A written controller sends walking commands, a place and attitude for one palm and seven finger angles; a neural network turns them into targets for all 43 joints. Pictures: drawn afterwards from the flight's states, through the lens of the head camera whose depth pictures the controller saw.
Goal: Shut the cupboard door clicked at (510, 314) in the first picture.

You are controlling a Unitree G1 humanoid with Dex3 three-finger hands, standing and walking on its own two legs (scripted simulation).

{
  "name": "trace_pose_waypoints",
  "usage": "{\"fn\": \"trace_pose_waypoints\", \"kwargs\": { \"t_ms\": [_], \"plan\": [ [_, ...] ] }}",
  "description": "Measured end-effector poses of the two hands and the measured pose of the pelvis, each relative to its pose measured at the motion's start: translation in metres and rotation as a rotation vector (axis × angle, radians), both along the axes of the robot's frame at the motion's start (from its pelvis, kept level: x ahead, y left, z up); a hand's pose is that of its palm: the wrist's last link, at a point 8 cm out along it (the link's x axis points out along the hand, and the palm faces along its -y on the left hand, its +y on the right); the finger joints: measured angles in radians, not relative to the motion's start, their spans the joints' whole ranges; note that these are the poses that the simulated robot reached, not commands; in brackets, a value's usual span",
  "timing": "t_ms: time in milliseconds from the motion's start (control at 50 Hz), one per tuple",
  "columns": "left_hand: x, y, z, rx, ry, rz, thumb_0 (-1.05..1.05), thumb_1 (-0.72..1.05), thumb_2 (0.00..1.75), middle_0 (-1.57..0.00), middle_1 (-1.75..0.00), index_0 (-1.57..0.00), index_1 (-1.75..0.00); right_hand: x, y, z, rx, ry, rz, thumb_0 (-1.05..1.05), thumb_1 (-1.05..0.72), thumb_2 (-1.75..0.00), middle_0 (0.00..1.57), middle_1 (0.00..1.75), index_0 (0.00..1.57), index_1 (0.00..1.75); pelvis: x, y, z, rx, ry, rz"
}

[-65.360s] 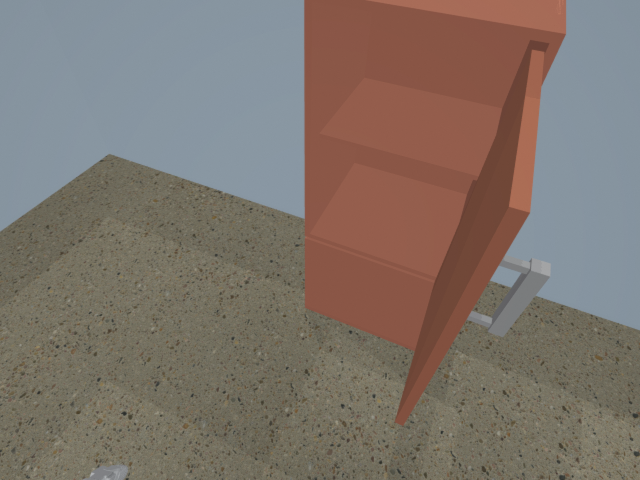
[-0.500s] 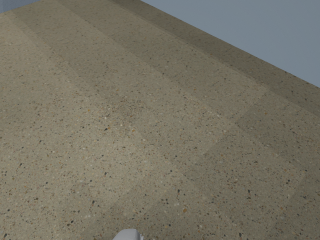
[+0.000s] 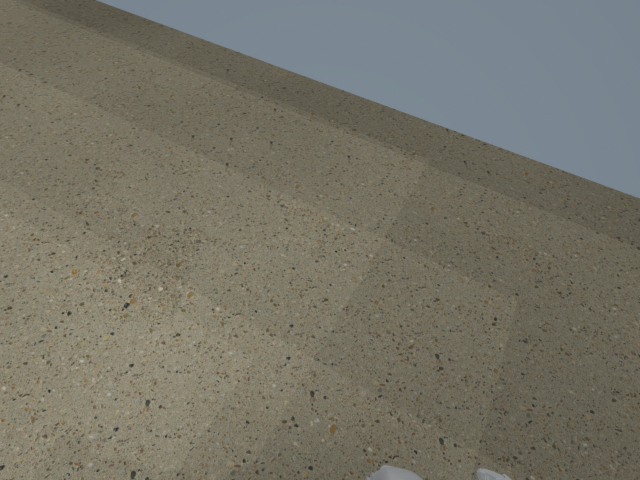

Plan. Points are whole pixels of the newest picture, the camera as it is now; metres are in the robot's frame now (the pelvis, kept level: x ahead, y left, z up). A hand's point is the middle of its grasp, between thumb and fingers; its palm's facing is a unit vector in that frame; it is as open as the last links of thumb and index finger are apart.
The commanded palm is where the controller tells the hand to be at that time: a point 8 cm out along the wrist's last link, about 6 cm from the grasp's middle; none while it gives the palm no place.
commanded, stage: turn to face it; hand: left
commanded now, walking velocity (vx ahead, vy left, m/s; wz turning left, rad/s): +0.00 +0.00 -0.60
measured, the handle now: out of the picture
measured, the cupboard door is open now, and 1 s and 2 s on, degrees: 33 33 33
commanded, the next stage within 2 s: none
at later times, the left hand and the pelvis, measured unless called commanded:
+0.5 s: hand (232, 448) +0.18 +0.14 -0.17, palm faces -0.27 -0.94 -0.21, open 7.4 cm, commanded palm none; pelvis +0.03 -0.02 -0.01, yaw -17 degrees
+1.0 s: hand (284, 397) +0.25 +0.07 -0.16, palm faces -0.54 -0.79 -0.29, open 7.4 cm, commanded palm none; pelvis +0.04 -0.04 -0.02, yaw -35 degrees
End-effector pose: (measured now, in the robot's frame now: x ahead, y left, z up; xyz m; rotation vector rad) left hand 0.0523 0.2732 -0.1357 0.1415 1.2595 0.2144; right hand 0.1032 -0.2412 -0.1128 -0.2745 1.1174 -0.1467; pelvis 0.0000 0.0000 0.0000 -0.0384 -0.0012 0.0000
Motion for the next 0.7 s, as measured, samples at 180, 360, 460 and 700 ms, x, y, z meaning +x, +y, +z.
{"fn": "trace_pose_waypoints", "kwargs": {
  "t_ms": [180,360,460,700],
  "plan": [
    [0.098,-0.045,0.008,0.070,-0.130,-0.235,0.01,0.91,0.90,-0.20,-0.30,-0.19,-0.30,-0.081,-0.058,-0.042,0.033,0.126,-0.224,0.01,-0.91,-0.90,0.20,0.30,0.21,0.30,0.010,-0.028,-0.021,0.031,0.004,-0.129],
    [0.119,-0.086,0.015,0.042,-0.104,-0.333,0.01,0.91,0.90,-0.20,-0.30,-0.20,-0.30,-0.091,-0.066,-0.029,0.048,0.134,-0.327,0.01,-0.91,-0.90,0.19,0.30,0.20,0.30,0.020,-0.036,-0.006,0.053,0.013,-0.221],
    [0.126,-0.090,0.003,-0.003,-0.073,-0.366,0.01,0.91,0.90,-0.20,-0.30,-0.20,-0.30,-0.074,-0.055,-0.021,0.043,0.079,-0.356,0.01,-0.91,-0.90,0.19,0.30,0.20,0.30,0.028,-0.028,-0.006,0.049,0.016,-0.271],
    [0.168,-0.074,-0.011,-0.034,-0.004,-0.470,0.01,0.91,0.90,-0.20,-0.30,-0.20,-0.30,-0.079,-0.019,-0.005,0.009,0.040,-0.439,0.00,-0.91,-0.90,0.20,0.30,0.21,0.30,0.046,-0.008,-0.004,0.014,0.019,-0.432]
  ]
}}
